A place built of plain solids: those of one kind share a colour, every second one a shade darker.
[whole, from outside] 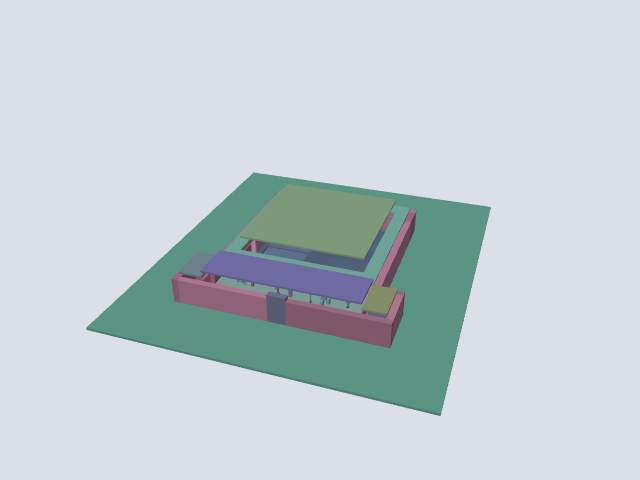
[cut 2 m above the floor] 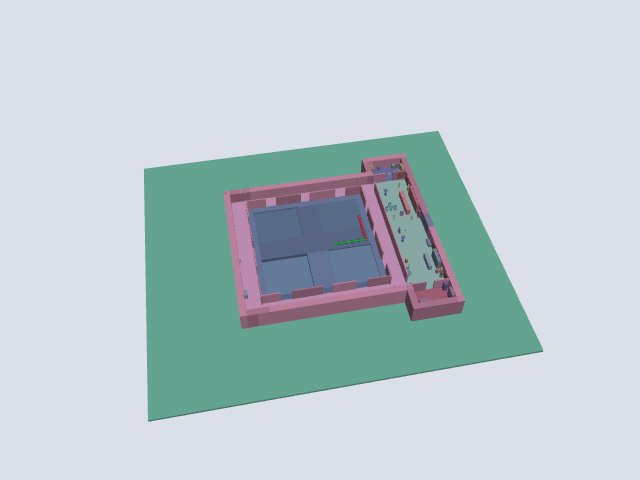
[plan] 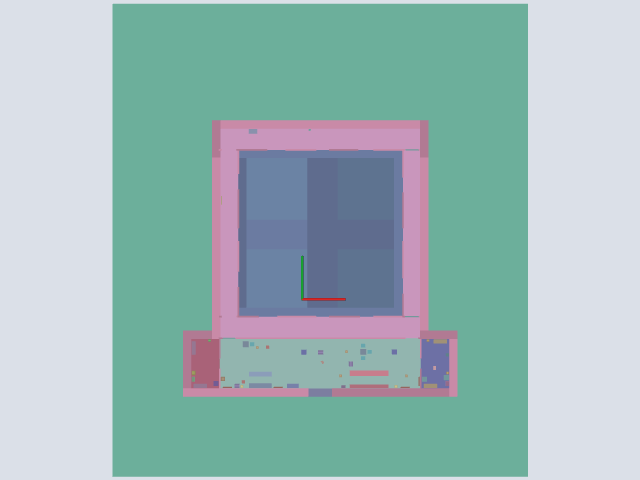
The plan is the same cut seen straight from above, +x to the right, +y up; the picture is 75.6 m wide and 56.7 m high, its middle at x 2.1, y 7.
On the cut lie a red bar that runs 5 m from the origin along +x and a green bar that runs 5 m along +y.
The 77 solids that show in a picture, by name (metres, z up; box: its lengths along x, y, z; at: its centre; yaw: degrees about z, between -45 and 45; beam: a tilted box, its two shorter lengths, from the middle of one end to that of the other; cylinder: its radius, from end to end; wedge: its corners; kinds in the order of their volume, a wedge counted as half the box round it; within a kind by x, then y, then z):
{
 "ground_under_all_1": {"box": [49.06, 55.9, 0.4], "at": [2.13, 6.97, -1.43]},
 "wall_1": {"box": [1.0, 7.8, 3.99], "at": [-13.6, -7.61, 0.71]},
 "wall_2": {"box": [4.45, 1.0, 3.99], "at": [-11.87, -4.2, 0.71]},
 "wall_3": {"box": [5.25, 1.0, 3.99], "at": [-11.47, -11.01, 0.71]},
 "wall_4": {"box": [1.0, 3.55, 3.99], "at": [-10.15, -2.93, 0.71]},
 "wall_5": {"box": [1.0, 21.5, 3.99], "at": [-10.15, 7.79, 0.71]},
 "wall_6": {"box": [1.0, 4.4, 3.99], "at": [-10.15, 18.95, 0.71]},
 "wall_7": {"box": [0.2, 2.5, 3.99], "at": [-9.74, -9.46, 0.71]},
 "wall_8": {"box": [0.2, 2.5, 3.99], "at": [-9.74, -5.75, 0.71]},
 "wall_9": {"box": [0.2, 3.6, 3.99], "at": [-7.54, -0.36, 0.71]},
 "wall_10": {"box": [0.2, 3.65, 3.99], "at": [-7.54, 5.07, 0.71]},
 "wall_11": {"box": [0.2, 4.6, 3.99], "at": [-7.54, 10.7, 0.71]},
 "wall_12": {"box": [0.2, 2.95, 3.99], "at": [-7.54, 16.27, 0.71]},
 "wall_13": {"box": [2.5, 0.2, 3.99], "at": [-6.4, -2.06, 0.71]},
 "wall_14": {"box": [3.53, 0.2, 3.99], "at": [-5.88, 17.64, 0.71]},
 "wall_15": {"box": [11.38, 1.0, 3.99], "at": [-4.96, -11.01, 0.71]},
 "wall_16": {"box": [4.6, 0.2, 3.99], "at": [-0.65, -2.06, 0.71]},
 "wall_17": {"box": [3.62, 0.2, 3.99], "at": [-0.16, 17.64, 0.71]},
 "wall_18": {"box": [25.55, 1.0, 3.99], "at": [2.13, 20.65, 0.71]},
 "wall_19": {"box": [20.1, 0.2, 3.99], "at": [2.15, -4.61, 0.71]},
 "wall_20": {"box": [3.48, 0.2, 3.99], "at": [4.89, 17.64, 0.71]},
 "wall_21": {"box": [3.67, 0.2, 3.99], "at": [4.99, -2.06, 0.71]},
 "wall_22": {"box": [11.38, 1.0, 3.99], "at": [9.22, -11.01, 0.71]},
 "wall_23": {"box": [3.63, 0.2, 3.99], "at": [10.19, -2.06, 0.71]},
 "wall_24": {"box": [3.63, 0.2, 3.99], "at": [10.19, 17.64, 0.71]},
 "wall_25": {"box": [3.77, 0.2, 3.99], "at": [10.27, 17.64, 0.71]},
 "wall_26": {"box": [0.2, 2.8, 3.99], "at": [11.9, -0.76, 0.71]},
 "wall_27": {"box": [0.2, 4.45, 3.99], "at": [11.9, 4.67, 0.71]},
 "wall_28": {"box": [0.2, 4.25, 3.99], "at": [11.9, 10.52, 0.71]},
 "wall_29": {"box": [0.2, 3.4, 3.99], "at": [11.9, 16.05, 0.71]},
 "wall_30": {"box": [0.2, 2.5, 3.99], "at": [14.01, -9.46, 0.71]},
 "wall_31": {"box": [0.2, 2.5, 3.99], "at": [14.01, -5.75, 0.71]},
 "wall_32": {"box": [1.0, 3.55, 3.99], "at": [14.41, -2.93, 0.71]},
 "wall_33": {"box": [1.0, 21.5, 3.99], "at": [14.41, 7.79, 0.71]},
 "wall_34": {"box": [1.0, 4.4, 3.99], "at": [14.41, 18.95, 0.71]},
 "wall_35": {"box": [5.25, 1.0, 3.99], "at": [15.73, -11.01, 0.71]},
 "wall_36": {"box": [4.45, 1.0, 3.99], "at": [16.13, -4.2, 0.71]},
 "wall_37": {"box": [1.0, 7.8, 3.99], "at": [17.86, -7.61, 0.71]},
 "floor_corr_1": {"box": [2.2, 19.7, 1.28], "at": [-8.64, 7.79, -0.64]},
 "floor_corr_2": {"box": [23.75, 2.55, 1.28], "at": [2.13, -3.33, -0.64]},
 "floor_corr_3": {"box": [23.75, 2.6, 1.28], "at": [2.13, 18.95, -0.64]},
 "floor_corr_4": {"box": [2.1, 19.7, 1.28], "at": [12.96, 7.79, -0.64]},
 "floor_gang_1": {"box": [0.95, 17.7, 1.28], "at": [-7.07, 7.84, -0.64]},
 "floor_gang_2": {"box": [7.2, 3.5, 1.28], "at": [-3.0, 7.64, -0.64]},
 "floor_gang_3": {"box": [19.45, 1.05, 1.28], "at": [2.18, -1.53, -0.64]},
 "floor_gang_4": {"box": [19.45, 0.95, 1.28], "at": [2.18, 17.17, -0.64]},
 "floor_gang_5": {"box": [3.6, 17.7, 1.28], "at": [2.4, 7.84, -0.64]},
 "floor_gang_6": {"box": [6.65, 3.5, 1.28], "at": [7.53, 7.64, -0.64]},
 "floor_gang_7": {"box": [1.05, 17.7, 1.28], "at": [11.38, 7.84, -0.64]},
 "step_tier_1": {"box": [7.2, 6.9, 1.07], "at": [-3.0, 2.44, -0.74]},
 "step_tier_2": {"box": [7.2, 7.3, 0.67], "at": [-3.0, 13.04, -0.94]},
 "step_tier_3": {"box": [6.65, 6.9, 1.28], "at": [7.53, 2.44, -0.64]},
 "step_tier_4": {"box": [6.65, 7.3, 1.04], "at": [7.53, 13.04, -0.76]},
 "floor_foyer_1": {"box": [23.75, 6.0, 1.28], "at": [2.13, -7.61, -0.64]},
 "ceil_hall_1": {"box": [19.45, 19.7, 0.3], "at": [2.18, 7.79, 5.8]},
 "ceil_corr_1": {"box": [2.2, 19.7, 0.3], "at": [-8.64, 7.79, 3.4]},
 "ceil_corr_2": {"box": [23.75, 2.55, 0.3], "at": [2.13, -3.33, 3.4]},
 "ceil_corr_3": {"box": [23.75, 2.6, 0.3], "at": [2.13, 18.95, 3.4]},
 "ceil_corr_4": {"box": [2.1, 19.7, 0.3], "at": [12.96, 7.79, 3.4]},
 "ceil_foyer_1": {"box": [23.75, 6.0, 0.3], "at": [2.13, -7.61, 4.35]},
 "floor_cloaks_1": {"box": [3.45, 6.0, 1.28], "at": [-11.47, -7.61, -0.64]},
 "floor_store_1": {"box": [3.45, 6.0, 1.28], "at": [15.73, -7.61, -0.64]},
 "door_leaf_1": {"box": [2.8, 0.97, 4.55], "at": [2.13, -11.02, 0.99]},
 "bar_foyer_1": {"box": [4.6, 0.4, 2.1], "at": [7.91, -10.28, 1.05]},
 "bar_foyer_2": {"box": [4.6, 0.65, 1.1], "at": [7.91, -8.75, 0.55]},
 "ceil_cloaks_1": {"box": [3.45, 6.0, 0.3], "at": [-11.47, -7.61, 3.4]},
 "ceil_store_1": {"box": [3.45, 6.0, 0.3], "at": [15.73, -7.61, 3.4]},
 "cloakroom_foyer_1": {"box": [2.7, 0.55, 1.75], "at": [-4.95, -10.2, 0.87]},
 "cloakroom_foyer_2": {"box": [2.7, 0.55, 1.0], "at": [-4.95, -8.85, 0.5]},
 "shelves_cloaks_1": {"box": [0.5, 1.6, 2.0], "at": [-12.81, -5.75, 1.0]},
 "shelves_cloaks_2": {"box": [1.6, 0.5, 2.0], "at": [-12.04, -10.22, 1.0]},
 "shelves_store_1": {"box": [1.6, 0.5, 2.0], "at": [15.15, -10.22, 1.0]},
 "shelves_store_2": {"box": [1.6, 0.5, 2.0], "at": [16.3, -4.99, 1.0]},
 "fridge_cloaks_1": {"box": [0.6, 0.6, 1.5], "at": [-10.18, -9.96, 0.75]},
 "case_1": {"box": [1.0, 0.55, 0.81], "at": [-5.82, 19.84, 0.49]},
 "bench_foyer_1": {"box": [1.4, 0.5, 0.46], "at": [-1.09, -10.22, 0.22]},
 "poster_case_foyer_1": {"box": [0.14, 1.1, 1.6], "at": [13.8, -9.71, 1.3]}
}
